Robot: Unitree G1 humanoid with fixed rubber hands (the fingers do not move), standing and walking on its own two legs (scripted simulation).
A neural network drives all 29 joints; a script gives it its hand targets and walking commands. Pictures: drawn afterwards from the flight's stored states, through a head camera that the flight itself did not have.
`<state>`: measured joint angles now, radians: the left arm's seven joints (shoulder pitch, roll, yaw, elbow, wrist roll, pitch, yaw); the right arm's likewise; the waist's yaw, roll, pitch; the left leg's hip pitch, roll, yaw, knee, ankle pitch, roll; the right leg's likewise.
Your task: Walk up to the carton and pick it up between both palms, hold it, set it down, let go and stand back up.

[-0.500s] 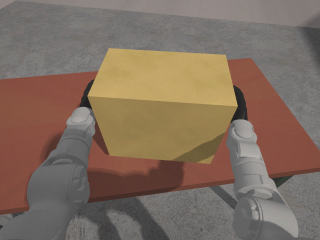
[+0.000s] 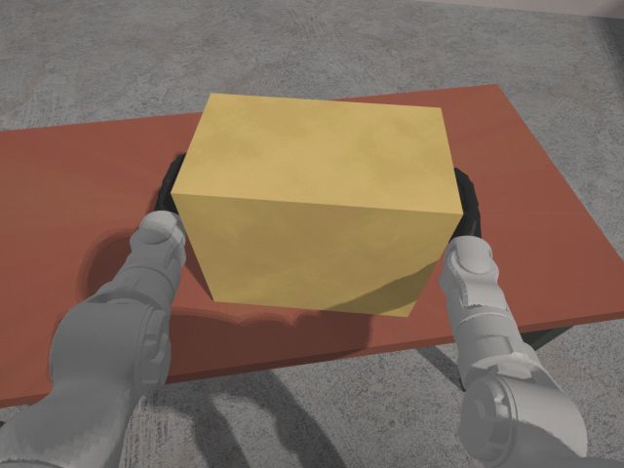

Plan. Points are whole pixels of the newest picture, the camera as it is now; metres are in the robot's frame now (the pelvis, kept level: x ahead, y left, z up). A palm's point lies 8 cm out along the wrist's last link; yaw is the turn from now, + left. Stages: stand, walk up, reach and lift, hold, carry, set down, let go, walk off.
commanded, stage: set down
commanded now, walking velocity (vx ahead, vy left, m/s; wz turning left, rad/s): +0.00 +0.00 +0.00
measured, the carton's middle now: (316, 213) +0.44 -0.03 +0.04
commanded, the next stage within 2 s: none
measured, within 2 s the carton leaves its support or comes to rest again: rests again in 0.60 s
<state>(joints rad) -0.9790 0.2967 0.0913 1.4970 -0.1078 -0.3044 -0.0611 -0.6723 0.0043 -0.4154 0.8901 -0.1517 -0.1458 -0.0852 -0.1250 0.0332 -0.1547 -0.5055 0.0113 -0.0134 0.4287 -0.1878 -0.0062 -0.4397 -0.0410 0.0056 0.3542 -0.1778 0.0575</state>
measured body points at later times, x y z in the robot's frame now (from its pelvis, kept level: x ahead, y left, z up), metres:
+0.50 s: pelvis -0.01 +0.00 -0.01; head +0.06 +0.01 +0.43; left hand +0.48 +0.15 +0.07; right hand +0.40 -0.23 +0.05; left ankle +0.00 +0.12 -0.74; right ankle -0.02 -0.16 -0.74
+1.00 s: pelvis -0.02 +0.00 -0.01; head +0.06 +0.02 +0.43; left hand +0.48 +0.16 +0.08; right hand +0.41 -0.24 +0.07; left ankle +0.00 +0.12 -0.74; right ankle -0.02 -0.16 -0.74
